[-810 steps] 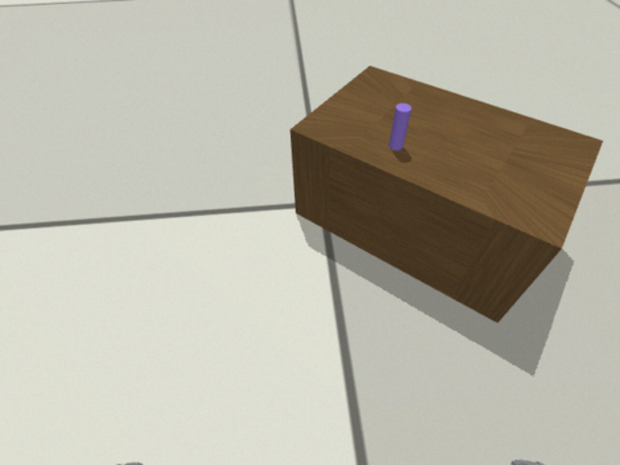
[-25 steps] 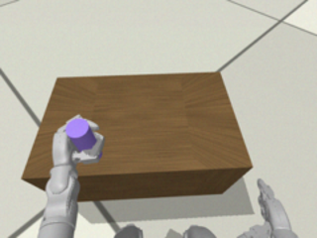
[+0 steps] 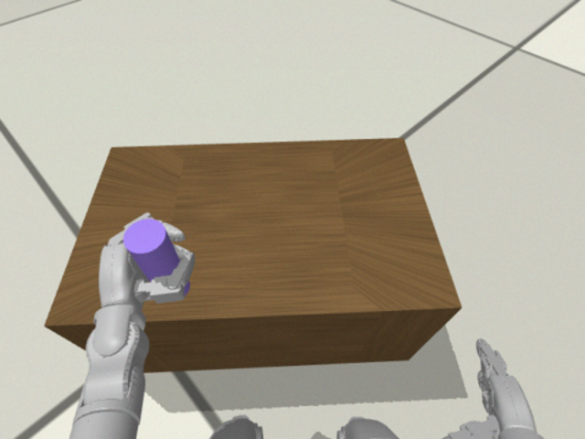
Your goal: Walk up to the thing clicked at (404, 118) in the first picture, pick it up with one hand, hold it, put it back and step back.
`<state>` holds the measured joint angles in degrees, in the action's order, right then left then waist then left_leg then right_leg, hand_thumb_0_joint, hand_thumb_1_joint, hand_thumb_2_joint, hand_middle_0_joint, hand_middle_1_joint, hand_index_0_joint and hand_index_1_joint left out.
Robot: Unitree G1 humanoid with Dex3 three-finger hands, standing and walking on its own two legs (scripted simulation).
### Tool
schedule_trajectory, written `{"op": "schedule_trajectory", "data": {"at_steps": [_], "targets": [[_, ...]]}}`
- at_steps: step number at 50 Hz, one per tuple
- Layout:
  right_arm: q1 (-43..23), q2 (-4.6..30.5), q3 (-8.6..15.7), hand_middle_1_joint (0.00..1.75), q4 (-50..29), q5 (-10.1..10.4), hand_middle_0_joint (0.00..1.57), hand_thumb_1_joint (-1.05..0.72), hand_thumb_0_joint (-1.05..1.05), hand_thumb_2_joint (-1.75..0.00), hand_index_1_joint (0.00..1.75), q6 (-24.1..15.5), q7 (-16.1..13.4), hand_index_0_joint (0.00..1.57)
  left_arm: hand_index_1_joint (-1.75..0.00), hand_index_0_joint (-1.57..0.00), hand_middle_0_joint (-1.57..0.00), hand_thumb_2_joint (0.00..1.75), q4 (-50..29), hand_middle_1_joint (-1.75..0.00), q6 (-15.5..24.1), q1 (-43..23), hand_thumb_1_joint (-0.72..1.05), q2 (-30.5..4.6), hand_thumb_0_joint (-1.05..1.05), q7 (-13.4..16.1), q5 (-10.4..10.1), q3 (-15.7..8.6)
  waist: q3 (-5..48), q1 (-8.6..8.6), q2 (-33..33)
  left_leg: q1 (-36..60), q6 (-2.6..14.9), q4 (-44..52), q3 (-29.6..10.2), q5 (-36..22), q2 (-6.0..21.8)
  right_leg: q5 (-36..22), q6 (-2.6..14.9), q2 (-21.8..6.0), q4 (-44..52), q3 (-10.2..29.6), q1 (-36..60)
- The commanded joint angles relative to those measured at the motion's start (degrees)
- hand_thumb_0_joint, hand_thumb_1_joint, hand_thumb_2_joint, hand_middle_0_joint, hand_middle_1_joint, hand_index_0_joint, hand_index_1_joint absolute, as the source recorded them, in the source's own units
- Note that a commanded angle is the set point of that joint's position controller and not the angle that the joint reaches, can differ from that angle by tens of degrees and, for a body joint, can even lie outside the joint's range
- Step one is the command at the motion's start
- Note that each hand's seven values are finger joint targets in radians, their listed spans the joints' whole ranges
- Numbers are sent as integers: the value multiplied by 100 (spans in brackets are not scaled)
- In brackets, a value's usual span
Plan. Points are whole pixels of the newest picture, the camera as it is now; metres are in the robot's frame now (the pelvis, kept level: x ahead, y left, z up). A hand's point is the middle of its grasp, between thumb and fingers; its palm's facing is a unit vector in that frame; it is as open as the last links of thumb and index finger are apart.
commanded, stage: hold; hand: left
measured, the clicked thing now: (161, 264) +0.33 +0.19 +0.05
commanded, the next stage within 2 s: crouch in 1.82 s
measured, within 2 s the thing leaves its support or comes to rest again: neither
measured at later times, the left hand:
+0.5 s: hand (170, 257) +0.33 +0.17 +0.06, palm faces +0.13 -0.99 -0.02, open 6.4 cm
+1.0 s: hand (166, 252) +0.34 +0.18 +0.06, palm faces +0.15 -0.99 -0.01, open 6.4 cm
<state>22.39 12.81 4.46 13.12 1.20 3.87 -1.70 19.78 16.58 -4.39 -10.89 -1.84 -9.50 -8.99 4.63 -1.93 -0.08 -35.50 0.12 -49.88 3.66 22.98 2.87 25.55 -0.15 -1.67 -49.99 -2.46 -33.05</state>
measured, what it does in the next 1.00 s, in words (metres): stands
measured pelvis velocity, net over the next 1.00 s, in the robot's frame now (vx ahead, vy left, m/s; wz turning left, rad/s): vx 0.01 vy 0.00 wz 0.00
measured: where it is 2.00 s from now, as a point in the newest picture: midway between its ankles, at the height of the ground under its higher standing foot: outside the picture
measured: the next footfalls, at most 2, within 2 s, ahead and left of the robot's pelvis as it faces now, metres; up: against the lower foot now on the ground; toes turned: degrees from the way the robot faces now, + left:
none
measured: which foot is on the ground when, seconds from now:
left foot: down 0.00-1.00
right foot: down 0.00-1.00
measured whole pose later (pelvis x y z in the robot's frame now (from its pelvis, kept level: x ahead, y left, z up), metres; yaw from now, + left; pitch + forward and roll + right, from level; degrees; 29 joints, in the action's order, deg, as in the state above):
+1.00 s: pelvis +0.01 +0.00 +0.00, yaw +0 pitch +9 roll +0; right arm 19.9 12.9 4.9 16.2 1.1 2.0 -1.2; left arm 22.5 19.0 -5.6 -11.0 -1.8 -9.8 -9.6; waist 5.0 -1.8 -0.3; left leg -34.2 0.1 -48.6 3.5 23.5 2.8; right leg 25.9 -0.3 -1.6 -48.3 -2.6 -31.4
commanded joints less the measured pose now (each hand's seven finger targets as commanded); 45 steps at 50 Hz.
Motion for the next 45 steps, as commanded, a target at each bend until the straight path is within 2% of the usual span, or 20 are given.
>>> {"op": "schedule_trajectory", "data": {"at_steps": [1,2,4,5,9,11,14,16,17,18,20,22,23,28,32,34,37,39,40,45], "targets": [[-495,846,465,5,-1043,-39,5,55,0,-5,5,-379,-92,5,-150,-145,-142,133,-1809,-151,548,-1829,50,-796,0,50,-62,-215,1584,45,221,1138,5,734,-171,-1042,-180,-1442,6,125,785,145,442],[-458,889,483,5,-1070,-40,5,55,0,-5,5,-396,-106,5,-149,-143,-140,133,-1723,-150,546,-1789,50,-898,0,86,-77,-363,1543,44,89,1107,18,732,-189,-1003,-174,-1413,-12,129,814,145,490],[-445,896,499,5,-1000,-31,5,55,0,-5,5,-384,-127,5,-147,-142,-139,132,-1369,-149,512,-1634,50,-774,0,126,-80,-311,1442,-6,-141,1039,43,723,-185,-979,-174,-1427,-25,120,852,157,511],[-313,810,446,5,-803,-48,5,55,0,-5,5,-369,-121,5,-148,-141,-138,133,-1546,-149,558,-1749,48,-884,0,138,-115,-469,1452,54,-88,1024,42,734,-188,-982,-173,-1428,-27,124,853,149,510],[-138,829,470,5,-758,-17,5,56,0,-5,5,-380,-107,5,-148,-142,-139,133,-994,-149,520,-1324,50,-711,0,77,-101,-378,1173,-53,-363,977,68,787,-176,-881,-170,-1346,-54,132,925,125,409],[-84,671,354,5,-427,-21,5,56,0,-5,5,-388,-66,5,-148,-142,-139,134,-1012,-149,564,-1420,51,-714,0,17,-99,-380,1005,26,-59,886,47,796,-146,-847,-191,-1302,-29,117,901,138,291],[-326,660,315,5,-546,-35,5,56,0,-5,5,-480,-37,5,-149,-143,-141,134,-1247,-150,619,-1611,53,-565,0,-94,-78,-113,1284,-2,178,1075,18,808,-171,-982,-167,-1370,12,142,810,112,268],[-476,760,377,5,-629,-47,5,56,0,-5,5,-529,-42,5,-148,-142,-140,134,-1583,-149,695,-1772,54,-782,0,-50,-87,-264,1510,100,302,1121,-1,804,-199,-1020,-174,-1380,21,139,796,106,428],[-531,836,459,5,-704,-56,5,55,0,-5,5,-563,-65,5,-147,-142,-139,132,-1783,-148,711,-1838,51,-775,0,-17,-62,-177,1708,33,336,1275,-1,767,-184,-1149,-170,-1516,23,139,785,128,484],[-521,885,488,5,-703,-58,5,55,0,-5,5,-568,-82,5,-146,-141,-138,131,-1866,-147,725,-1807,51,-882,0,33,-86,-309,1870,63,295,1333,6,699,-181,-1347,-172,-1698,16,135,771,145,562],[-558,820,378,5,-822,-64,5,55,0,-5,5,-589,-93,5,-144,-137,-135,130,-1902,-145,732,-1806,49,-810,0,93,-100,-272,1881,3,152,1375,22,649,-205,-1612,-154,-1960,-1,150,727,134,683],[-495,884,459,5,-818,-56,5,55,0,-5,5,-532,-117,5,-143,-137,-134,129,-1820,-144,703,-1847,48,-841,0,157,-131,-339,1854,-23,-77,1316,53,639,-235,-1622,-138,-2007,-22,148,761,135,700],[-399,827,447,5,-725,-34,5,55,0,-5,5,-509,-122,5,-142,-136,-133,129,-1678,-143,674,-1776,45,-901,0,175,-121,-432,1749,-5,-53,1309,47,670,-220,-1615,-146,-2007,-24,139,777,135,711],[-22,821,499,5,-287,-2,5,56,0,-5,5,-428,-66,5,-146,-139,-137,133,-601,-147,498,-1186,49,-618,0,12,-110,-324,951,-98,-248,1031,74,750,-185,-1416,-152,-1857,-44,135,880,98,363],[-334,727,360,5,-500,-23,5,56,0,-5,5,-476,28,5,-146,-141,-139,132,-1044,-147,544,-1482,55,-571,0,-122,-62,-110,1333,20,161,1207,16,813,-216,-1514,-137,-1753,24,150,802,49,418],[-325,821,495,5,-399,-37,5,56,0,-5,5,-505,27,5,-145,-140,-137,131,-1428,-146,627,-1660,51,-739,0,-65,-67,-230,1569,74,409,1402,-27,808,-243,-1638,-124,-1778,62,172,730,29,472],[-669,831,447,5,-761,-52,5,55,0,-5,5,-580,6,5,-143,-137,-135,128,-1851,-144,762,-1732,50,-796,0,66,-107,-322,1908,117,320,1471,-17,709,-265,-1849,-122,-1970,50,172,688,56,719],[-750,1063,621,5,-846,-58,5,55,0,-5,5,-562,-43,5,-142,-135,-132,129,-1806,-143,766,-1575,45,-858,0,158,-142,-430,1852,62,-37,1362,27,666,-256,-1833,-128,-2090,1,163,730,96,779],[-553,878,487,5,-846,-66,5,55,0,-5,5,-555,-48,5,-141,-133,-131,127,-1835,-141,766,-1662,44,-805,0,174,-129,-375,1889,13,-70,1382,50,624,-241,-1872,-132,-2184,-18,153,745,118,824],[-163,809,486,5,-601,-32,5,55,0,-5,5,-430,-27,5,-143,-135,-133,130,-1010,-143,701,-1321,46,-654,0,85,-86,-306,1467,-123,-322,1273,84,630,-225,-1914,-120,-2289,-61,148,770,101,616]]}}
